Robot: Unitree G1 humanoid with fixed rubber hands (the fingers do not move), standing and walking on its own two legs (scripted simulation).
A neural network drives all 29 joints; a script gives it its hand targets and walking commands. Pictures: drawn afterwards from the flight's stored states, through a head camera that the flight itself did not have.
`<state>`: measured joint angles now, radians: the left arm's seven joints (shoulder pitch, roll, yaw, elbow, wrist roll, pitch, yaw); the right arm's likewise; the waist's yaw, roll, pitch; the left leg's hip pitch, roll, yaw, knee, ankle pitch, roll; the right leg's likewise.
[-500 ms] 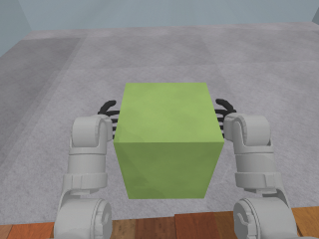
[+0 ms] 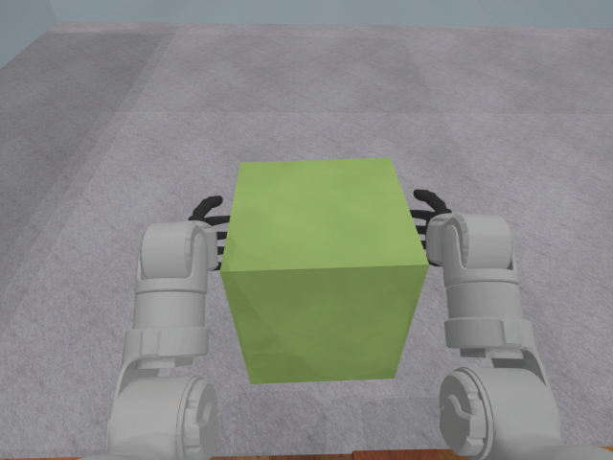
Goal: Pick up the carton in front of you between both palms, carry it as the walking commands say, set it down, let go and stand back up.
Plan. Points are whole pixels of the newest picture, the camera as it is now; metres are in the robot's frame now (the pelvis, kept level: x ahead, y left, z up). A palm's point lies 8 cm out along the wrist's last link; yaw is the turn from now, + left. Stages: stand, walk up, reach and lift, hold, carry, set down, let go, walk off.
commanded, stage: carry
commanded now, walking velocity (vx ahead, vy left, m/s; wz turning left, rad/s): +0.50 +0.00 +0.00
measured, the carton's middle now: (319, 273) +0.36 +0.01 +0.04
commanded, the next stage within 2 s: none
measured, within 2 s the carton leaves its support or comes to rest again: neither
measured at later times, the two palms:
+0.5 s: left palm (244, 123) +0.64 +0.14 +0.11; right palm (407, 126) +0.65 -0.16 +0.10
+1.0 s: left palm (254, 60) +0.97 +0.16 +0.08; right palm (376, 61) +0.96 -0.14 +0.09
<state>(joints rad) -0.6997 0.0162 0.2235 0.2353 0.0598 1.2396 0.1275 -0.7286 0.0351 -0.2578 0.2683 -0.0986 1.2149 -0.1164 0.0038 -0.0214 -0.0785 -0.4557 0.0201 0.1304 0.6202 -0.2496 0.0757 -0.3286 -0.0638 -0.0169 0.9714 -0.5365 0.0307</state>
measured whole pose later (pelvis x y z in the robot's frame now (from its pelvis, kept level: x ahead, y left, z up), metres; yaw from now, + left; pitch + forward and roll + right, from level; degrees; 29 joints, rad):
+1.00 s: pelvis +0.62 +0.01 -0.03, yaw -1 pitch +3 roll +1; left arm -0.61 0.00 0.21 0.13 0.05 1.18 0.12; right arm -0.62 0.04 -0.19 0.13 -0.08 1.18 -0.13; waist -0.01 -0.02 -0.06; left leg -0.53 -0.03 0.18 0.55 -0.10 0.12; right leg -0.09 0.03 -0.07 0.79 -0.52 -0.05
